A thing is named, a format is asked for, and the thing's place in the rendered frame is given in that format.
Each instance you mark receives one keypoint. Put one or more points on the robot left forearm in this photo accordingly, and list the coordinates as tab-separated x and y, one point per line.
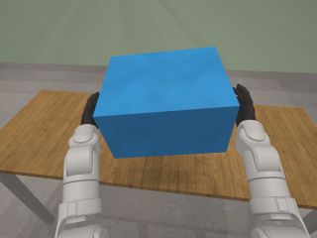
81	175

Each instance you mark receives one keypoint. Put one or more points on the robot right upper arm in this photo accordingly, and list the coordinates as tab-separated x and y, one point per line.
278	231

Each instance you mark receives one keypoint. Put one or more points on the robot left upper arm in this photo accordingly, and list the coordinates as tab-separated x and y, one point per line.
87	231

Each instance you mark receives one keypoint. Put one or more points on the carton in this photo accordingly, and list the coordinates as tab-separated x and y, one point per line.
166	104

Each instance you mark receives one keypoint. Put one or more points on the robot right hand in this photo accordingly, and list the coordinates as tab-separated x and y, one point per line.
246	110

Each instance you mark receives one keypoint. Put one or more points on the robot left hand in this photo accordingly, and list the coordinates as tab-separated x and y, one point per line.
87	115

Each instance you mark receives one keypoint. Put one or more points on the table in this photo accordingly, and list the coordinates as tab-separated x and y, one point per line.
34	143

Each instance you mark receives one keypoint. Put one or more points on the robot right forearm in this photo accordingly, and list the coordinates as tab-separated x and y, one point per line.
270	197

